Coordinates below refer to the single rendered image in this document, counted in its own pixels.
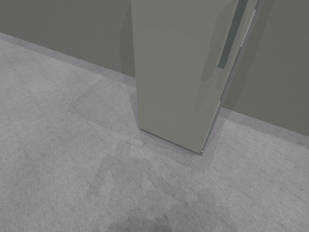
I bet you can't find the fridge door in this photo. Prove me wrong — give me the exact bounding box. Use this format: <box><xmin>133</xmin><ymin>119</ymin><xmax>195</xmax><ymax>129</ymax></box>
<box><xmin>130</xmin><ymin>0</ymin><xmax>258</xmax><ymax>153</ymax></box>

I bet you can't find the handle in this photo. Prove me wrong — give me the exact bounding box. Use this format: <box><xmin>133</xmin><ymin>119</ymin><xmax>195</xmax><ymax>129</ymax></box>
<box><xmin>218</xmin><ymin>0</ymin><xmax>248</xmax><ymax>69</ymax></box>

